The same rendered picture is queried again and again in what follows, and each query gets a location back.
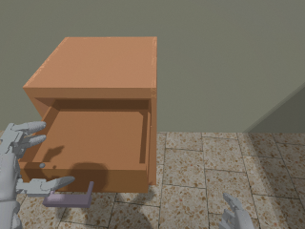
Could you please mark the cabinet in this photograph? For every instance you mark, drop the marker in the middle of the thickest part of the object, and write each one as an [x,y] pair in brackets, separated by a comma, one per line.
[100,67]

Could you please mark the handle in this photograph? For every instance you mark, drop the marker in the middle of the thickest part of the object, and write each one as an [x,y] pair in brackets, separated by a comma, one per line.
[69,200]

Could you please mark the drawer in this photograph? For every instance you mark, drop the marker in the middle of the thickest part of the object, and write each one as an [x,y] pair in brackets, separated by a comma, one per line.
[104,140]

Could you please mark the robot left hand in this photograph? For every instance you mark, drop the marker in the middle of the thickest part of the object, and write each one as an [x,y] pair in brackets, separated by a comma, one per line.
[13,147]

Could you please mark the robot right hand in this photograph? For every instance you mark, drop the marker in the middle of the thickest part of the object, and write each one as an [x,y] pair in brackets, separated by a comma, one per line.
[240,219]

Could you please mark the robot left forearm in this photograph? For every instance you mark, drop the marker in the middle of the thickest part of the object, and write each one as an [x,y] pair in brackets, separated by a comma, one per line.
[9,209]

